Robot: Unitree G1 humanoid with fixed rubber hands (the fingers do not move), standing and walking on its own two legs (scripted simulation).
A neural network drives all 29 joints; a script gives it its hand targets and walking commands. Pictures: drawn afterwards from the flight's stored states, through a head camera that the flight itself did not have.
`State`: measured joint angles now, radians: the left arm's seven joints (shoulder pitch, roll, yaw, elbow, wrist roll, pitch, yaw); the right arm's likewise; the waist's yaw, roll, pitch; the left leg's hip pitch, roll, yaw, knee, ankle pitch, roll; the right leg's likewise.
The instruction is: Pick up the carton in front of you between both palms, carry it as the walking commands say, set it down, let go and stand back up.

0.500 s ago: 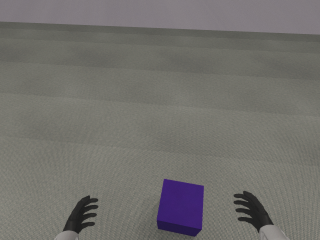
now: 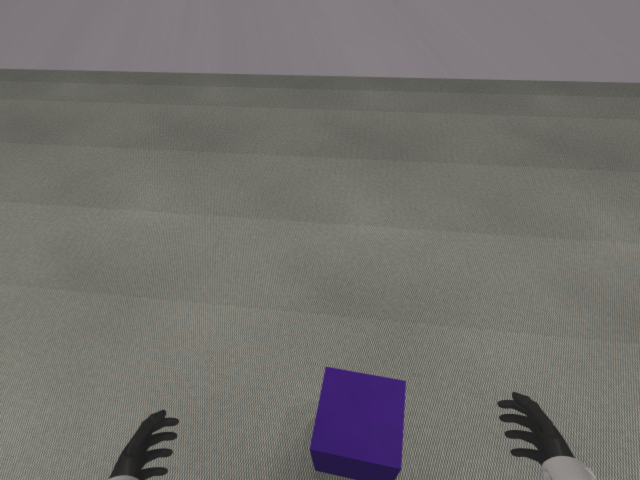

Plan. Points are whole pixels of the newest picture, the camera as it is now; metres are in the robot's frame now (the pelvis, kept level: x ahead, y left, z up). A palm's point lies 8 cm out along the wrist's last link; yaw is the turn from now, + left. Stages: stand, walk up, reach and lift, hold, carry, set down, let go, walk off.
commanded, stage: stand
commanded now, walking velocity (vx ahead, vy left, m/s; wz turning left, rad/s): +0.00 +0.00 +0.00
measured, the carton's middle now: (358, 427) +0.34 -0.06 -0.65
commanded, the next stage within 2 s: none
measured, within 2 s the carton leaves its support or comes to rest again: neither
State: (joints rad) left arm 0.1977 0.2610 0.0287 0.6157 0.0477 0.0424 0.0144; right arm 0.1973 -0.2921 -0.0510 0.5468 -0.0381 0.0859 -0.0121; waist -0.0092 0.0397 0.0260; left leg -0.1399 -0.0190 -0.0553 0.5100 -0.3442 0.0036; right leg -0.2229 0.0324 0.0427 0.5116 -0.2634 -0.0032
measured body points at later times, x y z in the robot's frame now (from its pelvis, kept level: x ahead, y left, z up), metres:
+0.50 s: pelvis +0.01 -0.02 +0.00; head +0.02 -0.03 +0.45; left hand +0.13 +0.28 -0.09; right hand +0.15 -0.31 -0.10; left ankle -0.04 +0.12 -0.74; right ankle +0.01 -0.12 -0.74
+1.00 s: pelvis -0.01 -0.01 +0.01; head -0.01 -0.02 +0.46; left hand +0.10 +0.30 -0.10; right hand +0.11 -0.31 -0.11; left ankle -0.04 +0.12 -0.74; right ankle +0.01 -0.12 -0.74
